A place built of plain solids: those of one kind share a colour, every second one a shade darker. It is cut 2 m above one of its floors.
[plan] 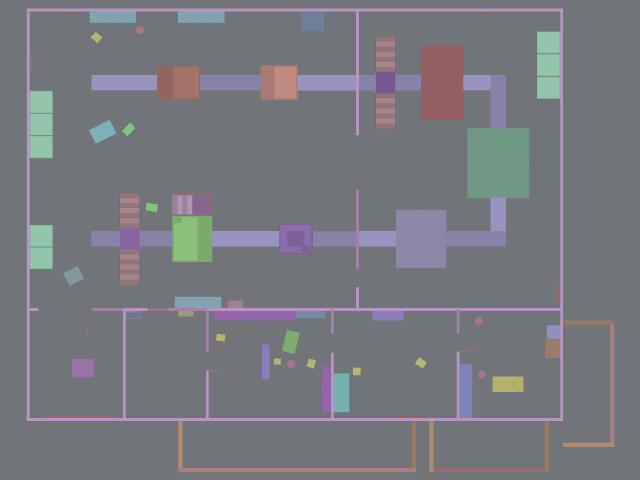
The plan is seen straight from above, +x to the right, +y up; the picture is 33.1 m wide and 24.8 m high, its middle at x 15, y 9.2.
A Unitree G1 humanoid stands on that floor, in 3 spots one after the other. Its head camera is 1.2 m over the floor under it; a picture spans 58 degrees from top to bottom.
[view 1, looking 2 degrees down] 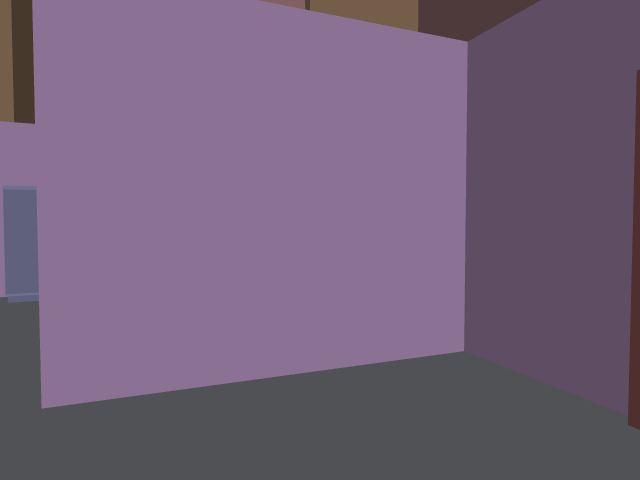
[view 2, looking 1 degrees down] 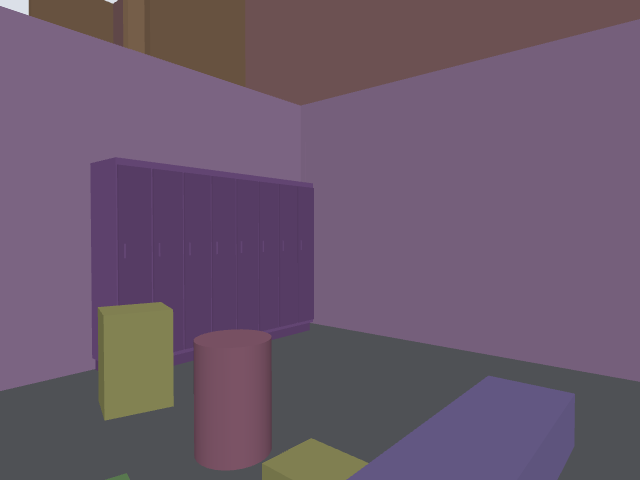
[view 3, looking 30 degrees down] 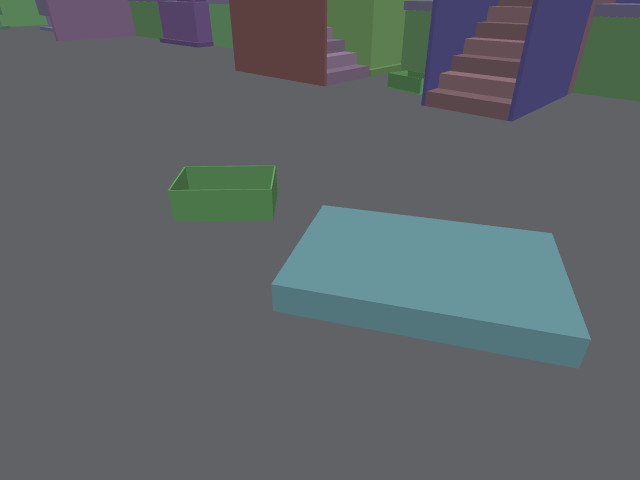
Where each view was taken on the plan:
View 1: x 18.80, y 2.80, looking -22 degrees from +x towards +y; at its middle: wall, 3.53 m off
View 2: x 11.62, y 4.30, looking -50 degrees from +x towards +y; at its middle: wall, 5.62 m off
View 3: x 2.98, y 16.35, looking -47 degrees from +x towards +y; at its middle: waypallet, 2.12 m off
